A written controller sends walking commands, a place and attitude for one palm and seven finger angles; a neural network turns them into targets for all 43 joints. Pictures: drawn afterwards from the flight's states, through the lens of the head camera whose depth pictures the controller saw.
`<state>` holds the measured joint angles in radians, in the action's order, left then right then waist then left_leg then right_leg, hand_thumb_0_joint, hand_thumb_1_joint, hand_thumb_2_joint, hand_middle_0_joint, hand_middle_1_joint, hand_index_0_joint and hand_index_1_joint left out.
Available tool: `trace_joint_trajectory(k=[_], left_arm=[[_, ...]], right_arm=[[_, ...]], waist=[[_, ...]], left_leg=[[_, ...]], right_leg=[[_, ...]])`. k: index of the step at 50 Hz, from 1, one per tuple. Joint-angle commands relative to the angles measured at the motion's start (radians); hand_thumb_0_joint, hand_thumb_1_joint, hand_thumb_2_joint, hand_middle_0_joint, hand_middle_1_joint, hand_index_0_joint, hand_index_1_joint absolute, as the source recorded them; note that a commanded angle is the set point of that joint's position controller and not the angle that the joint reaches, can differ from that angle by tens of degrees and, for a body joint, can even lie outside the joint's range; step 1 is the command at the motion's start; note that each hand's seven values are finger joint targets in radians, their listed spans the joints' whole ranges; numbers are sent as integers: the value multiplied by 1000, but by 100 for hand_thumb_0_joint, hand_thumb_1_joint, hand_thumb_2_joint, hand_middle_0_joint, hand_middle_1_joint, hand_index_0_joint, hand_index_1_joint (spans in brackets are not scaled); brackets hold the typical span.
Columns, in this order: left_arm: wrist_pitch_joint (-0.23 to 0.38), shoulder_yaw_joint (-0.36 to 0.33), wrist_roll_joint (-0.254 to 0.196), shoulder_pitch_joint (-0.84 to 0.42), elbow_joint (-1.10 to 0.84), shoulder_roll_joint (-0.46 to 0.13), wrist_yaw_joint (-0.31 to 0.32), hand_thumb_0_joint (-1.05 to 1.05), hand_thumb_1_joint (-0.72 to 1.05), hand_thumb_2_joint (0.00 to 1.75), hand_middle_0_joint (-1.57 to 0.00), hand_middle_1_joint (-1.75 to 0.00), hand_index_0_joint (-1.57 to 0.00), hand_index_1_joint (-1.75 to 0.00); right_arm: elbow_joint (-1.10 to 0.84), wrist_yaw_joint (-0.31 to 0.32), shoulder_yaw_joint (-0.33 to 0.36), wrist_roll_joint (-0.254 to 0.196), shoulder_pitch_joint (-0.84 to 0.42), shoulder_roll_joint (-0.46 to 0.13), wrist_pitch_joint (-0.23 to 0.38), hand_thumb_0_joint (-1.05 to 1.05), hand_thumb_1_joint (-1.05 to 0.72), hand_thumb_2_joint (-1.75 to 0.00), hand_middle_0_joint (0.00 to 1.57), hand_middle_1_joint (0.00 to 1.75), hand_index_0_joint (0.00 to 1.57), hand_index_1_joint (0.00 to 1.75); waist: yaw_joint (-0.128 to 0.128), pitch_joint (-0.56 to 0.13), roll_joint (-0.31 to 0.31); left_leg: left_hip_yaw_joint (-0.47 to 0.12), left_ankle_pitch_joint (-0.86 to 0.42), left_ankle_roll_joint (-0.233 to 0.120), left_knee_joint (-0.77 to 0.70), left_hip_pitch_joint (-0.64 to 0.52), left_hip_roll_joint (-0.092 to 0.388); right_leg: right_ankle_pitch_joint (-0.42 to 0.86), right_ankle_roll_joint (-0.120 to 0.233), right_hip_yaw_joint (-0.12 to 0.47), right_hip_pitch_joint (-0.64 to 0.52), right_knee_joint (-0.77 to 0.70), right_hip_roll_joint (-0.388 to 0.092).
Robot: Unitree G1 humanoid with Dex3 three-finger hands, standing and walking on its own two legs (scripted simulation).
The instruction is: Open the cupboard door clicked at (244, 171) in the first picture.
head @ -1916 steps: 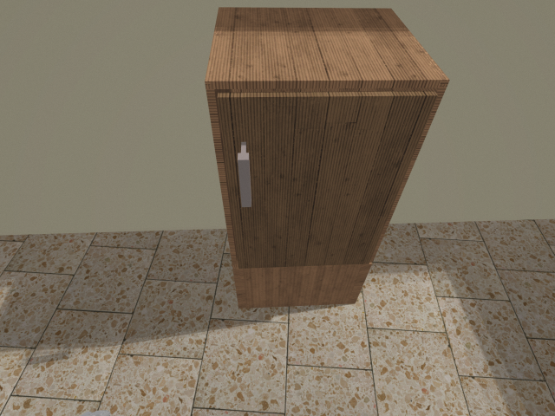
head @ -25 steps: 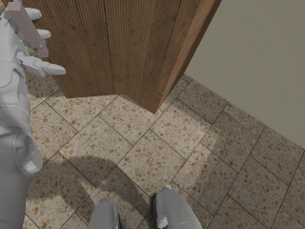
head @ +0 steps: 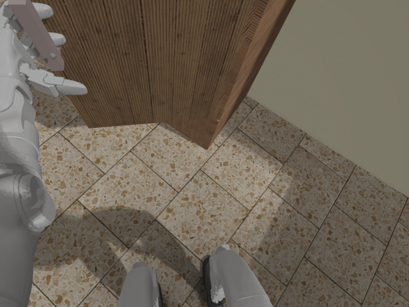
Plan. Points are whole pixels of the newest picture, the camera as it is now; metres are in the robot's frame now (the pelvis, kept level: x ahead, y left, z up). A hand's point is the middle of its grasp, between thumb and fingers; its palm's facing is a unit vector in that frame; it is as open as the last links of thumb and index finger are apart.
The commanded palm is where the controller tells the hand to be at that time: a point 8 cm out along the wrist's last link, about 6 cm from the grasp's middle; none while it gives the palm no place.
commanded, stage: close the thumb around the handle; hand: left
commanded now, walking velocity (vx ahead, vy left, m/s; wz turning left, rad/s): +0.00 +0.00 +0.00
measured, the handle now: (41, 28) +0.60 +0.22 +0.07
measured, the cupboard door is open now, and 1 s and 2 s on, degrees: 43 45 86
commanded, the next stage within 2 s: pull the door open along its arc in 0.68 s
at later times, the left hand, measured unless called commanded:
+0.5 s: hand (57, 55) +0.55 +0.19 +0.07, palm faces +0.05 -1.00 -0.02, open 7.3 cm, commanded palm +0.53 +0.22 +0.07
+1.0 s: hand (57, 60) +0.54 +0.19 +0.07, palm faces +0.04 -1.00 -0.02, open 5.7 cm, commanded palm +0.49 +0.23 +0.07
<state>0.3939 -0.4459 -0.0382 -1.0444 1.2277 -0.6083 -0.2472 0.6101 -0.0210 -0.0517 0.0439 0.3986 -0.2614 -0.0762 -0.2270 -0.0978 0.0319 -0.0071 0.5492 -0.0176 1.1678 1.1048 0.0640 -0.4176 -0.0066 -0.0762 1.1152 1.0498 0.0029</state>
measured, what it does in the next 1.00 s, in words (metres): stands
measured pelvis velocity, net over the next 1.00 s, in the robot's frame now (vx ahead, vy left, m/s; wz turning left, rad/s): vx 0.01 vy -0.01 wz -0.01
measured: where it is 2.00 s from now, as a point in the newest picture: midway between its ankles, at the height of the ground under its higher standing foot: outside the picture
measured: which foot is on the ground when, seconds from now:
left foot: down 0.00-1.00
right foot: down 0.00-1.00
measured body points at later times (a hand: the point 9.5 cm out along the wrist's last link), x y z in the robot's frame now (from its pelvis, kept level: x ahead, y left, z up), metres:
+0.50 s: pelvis +0.01 +0.00 +0.00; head +0.18 +0.02 +0.42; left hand +0.54 +0.25 +0.07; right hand -0.02 -0.26 -0.10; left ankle -0.01 +0.10 -0.65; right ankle +0.03 -0.13 -0.65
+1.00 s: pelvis +0.01 -0.01 +0.01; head +0.18 +0.01 +0.43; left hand +0.53 +0.25 +0.07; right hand +0.00 -0.27 -0.10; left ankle -0.01 +0.10 -0.65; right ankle +0.03 -0.13 -0.65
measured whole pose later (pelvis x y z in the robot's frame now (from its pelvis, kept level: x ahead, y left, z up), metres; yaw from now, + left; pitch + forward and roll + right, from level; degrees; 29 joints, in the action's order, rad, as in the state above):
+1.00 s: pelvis +0.01 -0.01 +0.01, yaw +0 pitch +27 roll -3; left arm 0.39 -0.45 -0.08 -0.91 1.12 -0.55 -0.24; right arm 0.59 -0.03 -0.03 0.03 0.40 -0.26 -0.09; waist -0.20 -0.11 0.04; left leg 0.01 0.55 -0.01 1.11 1.03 0.07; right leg -0.42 0.00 -0.06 1.06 1.01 0.01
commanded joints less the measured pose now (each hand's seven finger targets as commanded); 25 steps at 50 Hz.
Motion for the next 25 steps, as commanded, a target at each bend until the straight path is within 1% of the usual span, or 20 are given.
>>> trace_joint_trajectory(k=[1,3,4,5,6,7,8,9,10,13,14,15,17,18,19,20,21,22,23,25], left_arm=[[47,5,-16,-436,-197,-207,0,0,-39,35,-31,-121,-31,-121],[43,-11,-11,-452,-220,-235,9,0,-28,40,-32,-122,-32,-122],[51,-18,-8,-453,-243,-242,15,0,-22,42,-32,-123,-32,-123],[54,-1,-6,-468,-255,-221,19,0,-16,44,-32,-124,-32,-124],[56,-1,-7,-453,-248,-212,23,0,-11,47,-33,-124,-33,-124],[53,1,-5,-434,-215,-207,25,0,-5,49,-33,-125,-33,-125],[55,-8,-7,-448,-230,-221,29,0,0,52,-34,-125,-34,-125],[59,-6,-8,-446,-230,-212,31,0,6,54,-34,-126,-34,-126],[60,-17,-5,-445,-231,-229,33,0,12,56,-34,-127,-34,-127],[67,9,-2,-430,-244,-197,29,0,28,64,-36,-128,-36,-128],[68,18,-6,-425,-232,-177,28,0,34,66,-36,-129,-36,-129],[68,7,-6,-433,-226,-197,30,0,40,68,-36,-130,-36,-130],[70,24,-6,-440,-245,-176,28,0,51,73,-37,-131,-37,-131],[71,17,-11,-430,-252,-176,27,0,56,76,-38,-131,-38,-131],[76,6,-11,-420,-255,-189,27,0,62,78,-38,-132,-38,-132],[81,3,-12,-437,-275,-201,25,0,68,80,-38,-133,-38,-133],[80,1,-11,-405,-258,-198,23,0,73,83,-39,-133,-39,-133],[72,17,-14,-398,-230,-176,22,0,79,85,-39,-134,-39,-134],[72,14,-19,-416,-243,-181,21,0,84,88,-40,-134,-40,-134],[83,-5,-20,-415,-278,-208,18,0,90,90,-40,-135,-40,-135]], right_arm=[[-18,15,66,0,230,-198,-4,0,-90,-90,20,30,20,30],[-23,15,65,1,233,-199,-5,0,-90,-90,20,30,20,30],[-27,15,65,2,234,-198,-5,0,-90,-90,20,30,20,30],[-23,13,66,3,234,-194,-4,0,-90,-90,20,30,20,30],[-19,12,68,5,236,-193,-4,0,-90,-90,20,30,20,30],[-20,11,66,3,234,-193,-5,0,-90,-90,20,30,20,30],[-19,12,66,4,231,-194,-5,0,-90,-90,20,30,20,30],[-24,11,66,5,237,-194,-4,0,-90,-90,20,30,20,30],[-21,11,67,4,235,-195,-5,0,-90,-90,20,30,20,30],[-24,9,69,5,231,-190,-4,0,-90,-90,20,30,20,30],[-24,9,70,6,235,-190,-3,0,-90,-90,20,30,20,30],[-19,11,68,4,234,-193,-5,0,-90,-90,20,30,20,30],[-21,8,70,5,237,-190,-4,0,-90,-90,20,30,20,30],[-18,7,73,6,237,-190,-3,0,-90,-90,20,30,20,30],[-19,9,74,6,241,-192,-3,0,-90,-90,20,30,20,30],[-17,8,72,6,238,-191,-4,0,-90,-90,20,30,20,30],[-17,8,75,3,235,-190,-5,0,-90,-90,20,30,20,30],[-15,7,71,2,233,-188,-5,0,-90,-90,20,30,20,30],[-16,9,72,1,231,-189,-4,0,-90,-90,20,30,20,30],[-19,11,73,1,231,-190,-4,0,-90,-90,20,30,20,30]], waist=[[-22,-546,191],[-16,-562,193],[-9,-580,213],[-15,-597,235],[-16,-589,211],[-15,-552,189],[-19,-548,195],[-18,-554,180],[-16,-564,190],[-10,-566,201],[-19,-556,187],[-18,-545,180],[-16,-568,198],[-15,-579,190],[-13,-587,188],[-7,-603,214],[-3,-591,207],[-14,-555,169],[-19,-541,157],[-1,-595,205]], left_leg=[[-70,-545,3,-116,-432,-23],[-68,-537,1,-121,-424,-25],[-70,-566,3,-118,-445,-25],[-73,-585,7,-115,-469,-24],[-75,-591,8,-113,-470,-21],[-70,-560,6,-117,-440,-23],[-67,-550,3,-120,-432,-22],[-68,-553,1,-119,-426,-25],[-65,-556,2,-120,-432,-25],[-66,-565,6,-124,-451,-24],[-67,-571,3,-122,-453,-24],[-68,-562,4,-123,-439,-23],[-67,-568,5,-124,-455,-25],[-64,-577,4,-122,-457,-26],[-66,-599,4,-121,-468,-24],[-66,-604,7,-121,-472,-25],[-62,-605,7,-120,-470,-26],[-59,-577,3,-124,-442,-26],[-54,-551,-2,-127,-419,-27],[-55,-589,3,-127,-451,-29]], right_leg=[[327,25,15,-246,-78,48],[331,25,19,-268,-78,48],[344,30,18,-265,-72,48],[350,27,18,-254,-72,47],[351,27,14,-252,-73,48],[337,26,15,-255,-77,49],[339,25,18,-263,-80,49],[346,28,18,-270,-76,51],[352,25,19,-276,-79,48],[348,27,17,-272,-80,48],[351,28,16,-263,-81,50],[348,26,17,-265,-80,49],[352,26,19,-272,-81,49],[370,26,20,-287,-82,49],[382,28,18,-287,-79,50],[391,27,22,-297,-78,48],[392,28,22,-296,-81,49],[383,25,21,-298,-86,50],[385,22,26,-316,-92,50],[408,27,28,-330,-83,47]])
